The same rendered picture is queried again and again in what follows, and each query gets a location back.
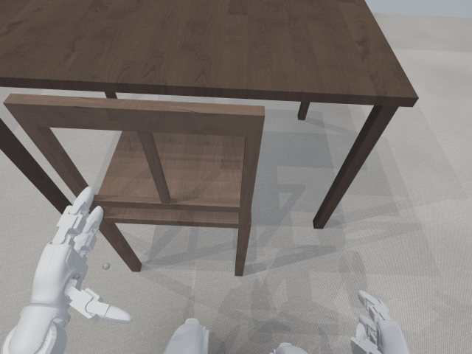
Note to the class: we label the table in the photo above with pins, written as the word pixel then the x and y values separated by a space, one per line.
pixel 308 51

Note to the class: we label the left robot forearm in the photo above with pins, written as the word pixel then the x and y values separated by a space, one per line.
pixel 40 330

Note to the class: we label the left robot shin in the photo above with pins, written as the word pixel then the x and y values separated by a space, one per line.
pixel 191 321

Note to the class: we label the left robot hand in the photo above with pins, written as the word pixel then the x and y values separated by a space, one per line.
pixel 65 256

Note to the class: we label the left robot thigh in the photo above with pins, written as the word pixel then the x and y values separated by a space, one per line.
pixel 188 339

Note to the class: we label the right robot hand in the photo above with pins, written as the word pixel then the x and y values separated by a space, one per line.
pixel 385 338

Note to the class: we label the chair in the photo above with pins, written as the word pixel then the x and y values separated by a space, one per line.
pixel 175 164

